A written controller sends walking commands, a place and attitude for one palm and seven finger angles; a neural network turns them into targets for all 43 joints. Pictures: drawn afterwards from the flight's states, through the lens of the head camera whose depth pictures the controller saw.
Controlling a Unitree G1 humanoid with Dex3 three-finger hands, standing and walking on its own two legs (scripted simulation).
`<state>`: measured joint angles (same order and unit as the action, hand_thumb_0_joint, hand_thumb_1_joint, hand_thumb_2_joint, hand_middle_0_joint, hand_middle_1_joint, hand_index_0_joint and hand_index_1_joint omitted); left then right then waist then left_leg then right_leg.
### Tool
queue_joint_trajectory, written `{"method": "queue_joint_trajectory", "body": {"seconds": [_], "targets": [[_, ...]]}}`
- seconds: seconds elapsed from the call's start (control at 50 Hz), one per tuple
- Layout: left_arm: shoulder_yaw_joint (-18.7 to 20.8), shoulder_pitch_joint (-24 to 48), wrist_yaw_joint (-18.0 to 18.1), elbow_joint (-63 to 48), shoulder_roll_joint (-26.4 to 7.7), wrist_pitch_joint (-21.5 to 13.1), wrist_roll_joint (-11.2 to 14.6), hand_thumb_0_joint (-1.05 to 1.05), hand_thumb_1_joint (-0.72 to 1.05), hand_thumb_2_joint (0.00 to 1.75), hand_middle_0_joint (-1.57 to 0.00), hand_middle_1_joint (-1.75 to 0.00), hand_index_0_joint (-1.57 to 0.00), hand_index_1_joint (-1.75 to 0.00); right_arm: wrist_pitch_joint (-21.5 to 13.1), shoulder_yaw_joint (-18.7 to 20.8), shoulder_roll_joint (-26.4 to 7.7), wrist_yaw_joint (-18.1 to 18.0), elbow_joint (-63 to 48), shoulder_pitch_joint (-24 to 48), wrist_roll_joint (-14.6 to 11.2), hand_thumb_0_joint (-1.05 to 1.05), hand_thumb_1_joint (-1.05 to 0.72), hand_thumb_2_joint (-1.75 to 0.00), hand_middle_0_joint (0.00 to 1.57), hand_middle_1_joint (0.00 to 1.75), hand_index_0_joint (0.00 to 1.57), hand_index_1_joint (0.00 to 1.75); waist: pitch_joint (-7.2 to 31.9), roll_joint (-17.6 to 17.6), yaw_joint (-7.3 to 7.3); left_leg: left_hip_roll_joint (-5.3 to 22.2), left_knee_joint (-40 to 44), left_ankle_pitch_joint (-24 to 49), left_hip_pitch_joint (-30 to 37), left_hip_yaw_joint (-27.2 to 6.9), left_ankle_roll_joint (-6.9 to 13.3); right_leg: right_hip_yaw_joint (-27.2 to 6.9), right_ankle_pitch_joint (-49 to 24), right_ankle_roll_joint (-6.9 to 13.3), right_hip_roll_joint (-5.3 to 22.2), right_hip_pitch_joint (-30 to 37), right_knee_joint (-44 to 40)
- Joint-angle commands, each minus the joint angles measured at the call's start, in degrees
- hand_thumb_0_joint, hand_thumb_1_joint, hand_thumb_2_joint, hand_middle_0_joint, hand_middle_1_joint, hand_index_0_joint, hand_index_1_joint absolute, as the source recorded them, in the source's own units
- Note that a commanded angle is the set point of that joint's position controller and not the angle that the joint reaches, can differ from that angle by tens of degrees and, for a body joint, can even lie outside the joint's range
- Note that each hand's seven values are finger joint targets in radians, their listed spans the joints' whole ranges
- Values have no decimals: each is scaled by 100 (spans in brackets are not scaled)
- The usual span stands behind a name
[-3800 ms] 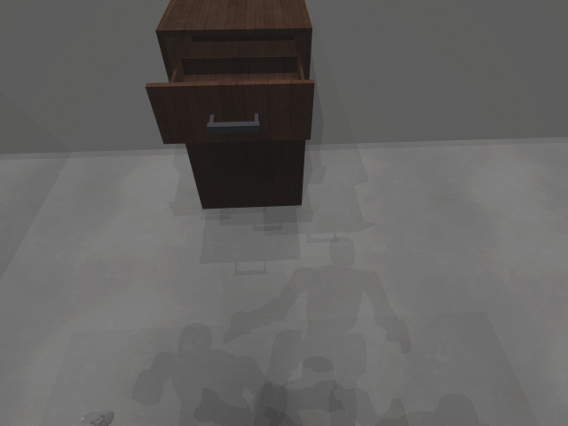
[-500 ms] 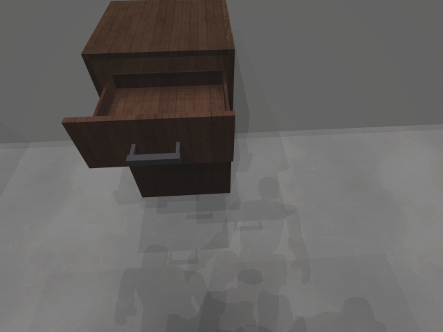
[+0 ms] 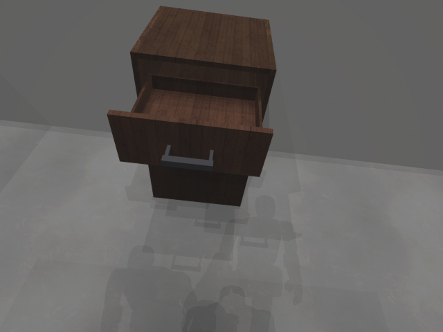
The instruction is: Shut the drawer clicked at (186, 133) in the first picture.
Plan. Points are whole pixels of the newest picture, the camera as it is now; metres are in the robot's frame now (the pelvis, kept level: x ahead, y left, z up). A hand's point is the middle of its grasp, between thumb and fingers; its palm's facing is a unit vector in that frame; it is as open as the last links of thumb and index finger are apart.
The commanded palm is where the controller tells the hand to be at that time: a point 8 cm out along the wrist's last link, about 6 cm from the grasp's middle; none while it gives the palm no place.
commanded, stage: take the last steps up to it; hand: left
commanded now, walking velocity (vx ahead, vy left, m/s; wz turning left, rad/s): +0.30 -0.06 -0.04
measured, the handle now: (188, 157) +0.56 +0.13 -0.07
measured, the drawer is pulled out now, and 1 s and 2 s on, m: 0.30 0.30 0.30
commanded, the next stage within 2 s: come to a stop and stand still in 0.70 s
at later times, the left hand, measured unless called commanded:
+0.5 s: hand (179, 270) +0.28 +0.11 -0.17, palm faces -0.04 -0.98 -0.18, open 7.3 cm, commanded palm none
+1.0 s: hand (168, 295) +0.23 +0.12 -0.19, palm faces +0.07 -0.99 -0.14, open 7.3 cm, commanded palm none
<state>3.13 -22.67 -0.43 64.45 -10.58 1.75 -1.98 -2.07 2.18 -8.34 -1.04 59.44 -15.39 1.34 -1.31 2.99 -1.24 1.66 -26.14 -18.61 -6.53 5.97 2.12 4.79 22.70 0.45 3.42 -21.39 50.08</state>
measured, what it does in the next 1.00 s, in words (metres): walks ahead: right foot, then left foot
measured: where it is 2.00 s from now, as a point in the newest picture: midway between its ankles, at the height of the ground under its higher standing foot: outside the picture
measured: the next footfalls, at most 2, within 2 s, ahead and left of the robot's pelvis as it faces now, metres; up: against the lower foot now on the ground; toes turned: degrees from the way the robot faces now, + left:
right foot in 0.40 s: +0.26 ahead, -0.16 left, +0.00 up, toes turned -9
left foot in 0.80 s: +0.29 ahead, +0.04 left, +0.00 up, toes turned +2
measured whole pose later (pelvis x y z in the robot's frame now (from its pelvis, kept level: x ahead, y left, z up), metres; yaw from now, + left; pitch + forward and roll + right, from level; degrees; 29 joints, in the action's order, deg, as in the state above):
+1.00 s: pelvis +0.26 -0.04 +0.00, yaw +0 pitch -2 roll -1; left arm 1.7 -17.4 1.9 64.8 -9.4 1.0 -0.9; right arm -1.5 0.8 -7.8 -2.9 61.0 -8.0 0.4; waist -4.4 3.3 -2.3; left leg 1.3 -25.0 -11.6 -11.5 8.5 3.1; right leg 2.0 24.5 -1.0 3.1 -17.1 43.6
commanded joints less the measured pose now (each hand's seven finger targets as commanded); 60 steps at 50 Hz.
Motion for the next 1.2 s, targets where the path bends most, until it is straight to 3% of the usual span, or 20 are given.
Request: {"method": "queue_joint_trajectory", "body": {"seconds": [0.0,0.04,0.16,0.28,0.32,0.34,0.36,0.38,0.4,0.46,0.52,0.68,0.76,0.8,0.82,0.88,0.92,1.06,1.14,1.18], "targets": [[73,609,-89,-553,-214,-292,44,0,90,90,-20,-30,-20,-30,-200,53,-681,-121,115,-764,-27,0,-90,-90,20,30,20,30,-676,-887,181,1432,1733,1601,499,-1261,664,-278,-738,-90,260,-1687,1073],[62,634,-78,-537,-220,-251,57,0,90,90,-20,-30,-20,-30,-249,36,-677,-146,215,-957,-46,0,-90,-90,20,30,20,30,-504,-932,151,1361,1591,2443,716,-974,704,-251,-895,-135,244,-1752,1125],[19,1504,-109,-803,-135,-210,76,0,90,90,-20,-30,-20,-30,-256,38,-632,-164,505,-1445,-15,0,-90,-90,20,30,20,30,-806,-1013,302,1388,1596,2579,825,-730,731,-67,-1192,-120,310,-1981,202],[27,2141,-109,-1030,-154,-277,105,0,90,90,-20,-30,-20,-30,-210,62,-682,-149,663,-1627,74,0,-90,-90,20,30,20,30,-867,-1135,422,1501,1247,3225,678,-607,633,178,-915,139,76,-1023,-1066],[72,1551,-89,-874,-223,-339,97,0,90,90,-20,-30,-20,-30,-187,82,-777,-151,679,-1517,48,0,-90,-90,20,30,20,30,-499,-1008,110,1404,470,4282,622,-419,524,352,-903,269,-200,26,-1538],[123,778,-70,-625,-367,-397,85,0,90,90,-20,-30,-20,-30,-180,101,-816,-140,669,-1422,7,0,-90,-90,20,30,20,30,-69,-847,-238,1222,-403,4343,424,-252,349,425,-1270,316,-322,1076,-1950],[229,-87,-26,-352,-735,-481,45,0,90,90,-20,-30,-20,-30,-192,107,-714,-84,633,-1468,-58,0,-90,-90,20,30,20,30,560,-373,-573,956,-1710,3384,-642,-118,135,-203,-1529,532,191,2744,-2050],[376,-725,71,-251,-1351,-513,53,0,90,90,-20,-30,-20,-30,-204,53,-304,-46,454,-1721,-137,0,-90,-90,20,30,20,30,1346,1028,-664,28,-3677,-508,-2153,225,-143,-2524,-2350,1152,1941,4053,-2615],[373,-767,88,-216,-1509,-485,167,0,90,90,-20,-30,-20,-30,-173,56,-406,-70,336,-1404,-166,0,-90,-90,20,30,20,30,1379,645,-622,43,-4772,-1498,-2299,-415,-48,-3064,-2312,1519,2399,3450,-3180],[149,697,141,-596,-702,-486,148,0,90,90,-20,-30,-20,-30,-36,124,-264,-2,209,-815,-34,0,-90,-90,20,30,20,30,8,75,-41,635,-4867,-391,-2389,-682,-68,-1775,-1069,1125,1752,1141,-3652],[43,1066,177,-682,-406,-519,78,0,90,90,-20,-30,-20,-30,138,90,-34,21,290,-1130,10,0,-90,-90,20,30,20,30,-177,231,381,657,-3829,-178,-1740,-414,-251,-716,-1355,882,1334,129,-3906],[88,564,120,-514,-606,-502,63,0,90,90,-20,-30,-20,-30,38,84,-155,129,-124,-75,-7,0,-90,-90,20,30,20,30,-119,308,57,386,-1399,113,-1356,-85,-325,-838,-1052,981,1224,737,-3855],[51,489,96,-393,-511,-421,125,0,90,90,-20,-30,-20,-30,-85,41,-404,71,62,-323,-13,0,-90,-90,20,30,20,30,-47,-196,249,290,70,793,89,-24,-314,-485,-779,549,753,389,-2994],[-65,339,85,-473,-53,-384,136,0,90,90,-20,-30,-20,-30,-85,118,-1069,-6,111,-679,24,0,-90,-90,20,30,20,30,-98,-1784,323,1796,838,1669,522,-1744,442,258,93,44,-89,-421,-1460],[-88,486,146,-432,-126,-324,115,0,90,90,-20,-30,-20,-30,-52,76,-979,-81,152,-600,32,0,-90,-90,20,30,20,30,-38,-2064,368,2038,1270,2314,201,-2136,690,41,951,-56,-128,-299,-637],[-135,86,195,-112,-67,-234,133,0,90,90,-20,-30,-20,-30,-68,-95,-710,-211,47,269,-37,0,-90,-90,20,30,20,30,-5,-937,-73,1747,830,4856,9,-1206,782,-429,463,-118,164,188,-457],[-135,-12,247,-40,-140,-148,145,0,90,90,-20,-30,-20,-30,-17,-43,-822,-229,93,325,-83,0,-90,-90,20,30,20,30,345,-905,-40,1621,682,5475,364,-847,690,-397,161,-206,142,315,-536],[17,206,287,-336,-173,98,84,0,90,90,-20,-30,-20,-30,222,202,-949,-216,-16,471,-50,0,-90,-90,20,30,20,30,247,-1125,66,1634,672,4223,-20,-711,801,-360,299,-222,21,109,-43],[-10,139,287,-369,-91,11,83,0,90,90,-20,-30,-20,-30,253,244,-934,-143,-26,547,-30,0,-90,-90,20,30,20,30,334,-1312,10,1458,549,3131,-228,-745,658,-176,-112,-155,-19,586,-1127],[-21,-81,289,-285,-209,-73,59,0,90,90,-20,-30,-20,-30,261,244,-830,-106,-18,520,-80,0,-90,-90,20,30,20,30,355,-915,-89,1134,142,2134,-529,-631,336,-202,-1203,-145,-16,1169,-2422]]}}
